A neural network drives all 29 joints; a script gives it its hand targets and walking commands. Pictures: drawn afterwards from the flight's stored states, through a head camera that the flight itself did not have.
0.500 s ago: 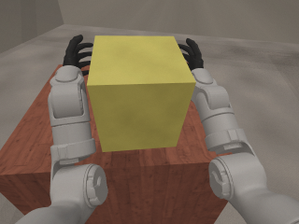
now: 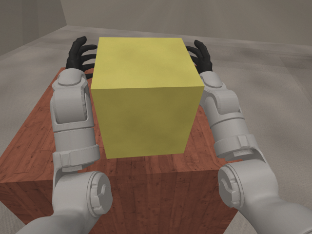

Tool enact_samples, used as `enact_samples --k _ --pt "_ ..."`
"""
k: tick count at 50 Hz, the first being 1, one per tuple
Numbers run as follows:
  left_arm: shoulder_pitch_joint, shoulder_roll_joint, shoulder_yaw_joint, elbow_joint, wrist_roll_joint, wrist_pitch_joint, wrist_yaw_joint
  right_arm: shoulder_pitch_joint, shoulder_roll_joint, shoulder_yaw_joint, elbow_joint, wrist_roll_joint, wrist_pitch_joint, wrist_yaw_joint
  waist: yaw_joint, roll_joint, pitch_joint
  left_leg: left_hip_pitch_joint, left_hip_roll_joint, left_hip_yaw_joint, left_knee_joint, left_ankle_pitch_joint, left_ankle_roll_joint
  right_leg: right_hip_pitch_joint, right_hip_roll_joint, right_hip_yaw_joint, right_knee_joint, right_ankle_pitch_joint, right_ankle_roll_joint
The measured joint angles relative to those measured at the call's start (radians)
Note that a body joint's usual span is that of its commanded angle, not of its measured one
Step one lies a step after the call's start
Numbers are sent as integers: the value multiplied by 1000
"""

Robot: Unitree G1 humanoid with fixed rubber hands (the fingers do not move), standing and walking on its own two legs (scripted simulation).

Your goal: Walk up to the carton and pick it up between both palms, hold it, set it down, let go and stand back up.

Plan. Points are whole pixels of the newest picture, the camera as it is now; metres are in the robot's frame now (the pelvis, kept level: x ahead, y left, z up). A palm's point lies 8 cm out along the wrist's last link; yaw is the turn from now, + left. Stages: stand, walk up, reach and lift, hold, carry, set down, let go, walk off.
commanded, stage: hold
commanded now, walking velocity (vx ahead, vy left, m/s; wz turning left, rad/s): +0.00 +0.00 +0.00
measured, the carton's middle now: (143, 98) +0.36 +0.01 +0.22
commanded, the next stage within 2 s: set down in 0.50 s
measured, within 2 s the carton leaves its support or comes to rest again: neither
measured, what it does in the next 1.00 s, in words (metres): stands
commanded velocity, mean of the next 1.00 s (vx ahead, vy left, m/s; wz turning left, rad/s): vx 0.00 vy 0.00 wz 0.00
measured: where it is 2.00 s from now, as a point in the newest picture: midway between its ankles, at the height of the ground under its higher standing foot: outside the picture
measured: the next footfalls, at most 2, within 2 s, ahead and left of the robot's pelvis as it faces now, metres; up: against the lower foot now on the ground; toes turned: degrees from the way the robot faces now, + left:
none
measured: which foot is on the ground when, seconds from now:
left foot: down 0.00-1.00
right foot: down 0.00-1.00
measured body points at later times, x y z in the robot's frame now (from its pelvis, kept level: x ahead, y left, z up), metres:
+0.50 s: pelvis +0.00 +0.00 +0.00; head -0.06 +0.01 +0.45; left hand +0.37 +0.15 +0.29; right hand +0.39 -0.13 +0.27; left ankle +0.04 +0.12 -0.75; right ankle +0.04 -0.12 -0.75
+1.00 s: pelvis +0.01 +0.00 +0.00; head -0.03 +0.02 +0.45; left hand +0.41 +0.15 +0.30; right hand +0.42 -0.13 +0.26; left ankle +0.04 +0.12 -0.75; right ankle +0.04 -0.12 -0.75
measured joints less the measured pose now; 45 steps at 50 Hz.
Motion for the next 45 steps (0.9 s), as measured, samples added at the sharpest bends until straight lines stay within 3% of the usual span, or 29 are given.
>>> enact_samples --k 28,35,40,45 --pt "0 0 0 -3 -1 -2 -2 0 -1 0 -4 3 0 -2 -1 -1 -1 3 -1 0 0 0 0 0 -1 0 6 -3 0" --pt "-15 0 0 14 25 -83 -16 -1 11 -28 27 1 -105 9 -1 -1 -2 10 -3 -3 0 -1 0 7 -2 -3 11 -9 0" --pt "-68 0 7 78 80 -164 -53 -1 49 -120 65 -67 -209 42 -1 -4 1 12 -7 -13 -2 -1 0 12 -7 -13 11 -16 0" --pt "-86 0 18 99 108 -202 -79 -1 58 -136 87 -96 -263 51 -1 -21 30 35 -11 -15 -17 -1 0 33 -10 -15 2 -20 0"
